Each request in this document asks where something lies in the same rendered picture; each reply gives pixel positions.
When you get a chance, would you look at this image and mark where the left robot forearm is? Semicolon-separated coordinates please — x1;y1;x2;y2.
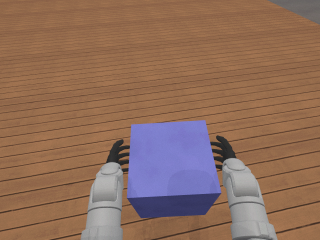
80;162;124;240

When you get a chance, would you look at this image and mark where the robot left hand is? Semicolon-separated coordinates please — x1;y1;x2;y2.
106;139;130;173

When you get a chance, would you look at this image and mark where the robot right hand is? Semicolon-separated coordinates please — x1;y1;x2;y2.
210;135;237;170

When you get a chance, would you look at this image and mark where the carton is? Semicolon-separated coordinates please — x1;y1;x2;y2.
127;120;222;218

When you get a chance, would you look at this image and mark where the right robot forearm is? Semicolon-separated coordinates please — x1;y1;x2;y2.
222;158;278;240

